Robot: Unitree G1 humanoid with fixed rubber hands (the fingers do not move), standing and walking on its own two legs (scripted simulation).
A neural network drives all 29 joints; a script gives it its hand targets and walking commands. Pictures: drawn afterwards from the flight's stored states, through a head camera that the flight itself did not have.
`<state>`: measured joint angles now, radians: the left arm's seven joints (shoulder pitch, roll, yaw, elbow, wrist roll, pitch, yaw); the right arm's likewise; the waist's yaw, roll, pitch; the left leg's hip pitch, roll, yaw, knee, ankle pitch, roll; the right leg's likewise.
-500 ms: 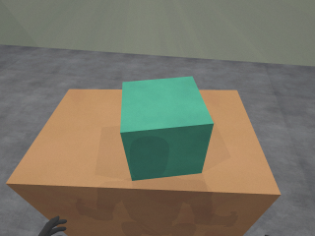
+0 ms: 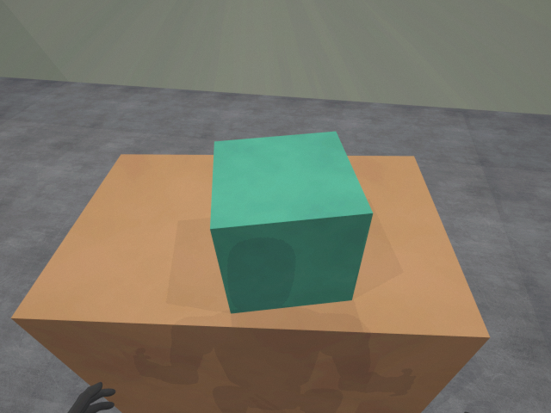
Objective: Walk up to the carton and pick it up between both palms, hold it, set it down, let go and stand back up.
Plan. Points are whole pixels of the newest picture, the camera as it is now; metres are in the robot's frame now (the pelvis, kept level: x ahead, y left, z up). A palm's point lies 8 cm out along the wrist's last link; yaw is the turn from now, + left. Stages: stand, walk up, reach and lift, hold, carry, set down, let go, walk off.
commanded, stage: stand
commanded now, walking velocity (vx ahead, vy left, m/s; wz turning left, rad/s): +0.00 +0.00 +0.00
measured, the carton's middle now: (283, 221) +0.47 +0.01 +0.02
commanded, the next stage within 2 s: none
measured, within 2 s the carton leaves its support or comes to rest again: neither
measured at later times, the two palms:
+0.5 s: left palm out of the picture +0.11 +0.31 -0.06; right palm out of the picture +0.08 -0.28 -0.09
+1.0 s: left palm out of the picture +0.09 +0.31 -0.07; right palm out of the picture +0.07 -0.29 -0.10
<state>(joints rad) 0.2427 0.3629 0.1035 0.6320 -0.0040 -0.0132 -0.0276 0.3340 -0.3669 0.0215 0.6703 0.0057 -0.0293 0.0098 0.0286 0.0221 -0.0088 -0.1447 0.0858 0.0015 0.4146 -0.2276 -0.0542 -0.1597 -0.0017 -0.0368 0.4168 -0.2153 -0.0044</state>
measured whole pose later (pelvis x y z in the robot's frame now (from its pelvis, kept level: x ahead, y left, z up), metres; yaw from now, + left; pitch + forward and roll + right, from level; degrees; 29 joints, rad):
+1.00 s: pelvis -0.02 +0.00 +0.00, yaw +0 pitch -4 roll +0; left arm 0.24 0.37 0.10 0.69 0.00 -0.01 -0.03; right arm 0.33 -0.37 0.02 0.74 0.01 -0.02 0.01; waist 0.03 0.02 0.02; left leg -0.14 0.09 0.00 0.41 -0.21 -0.05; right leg -0.16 0.00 -0.04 0.42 -0.19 0.00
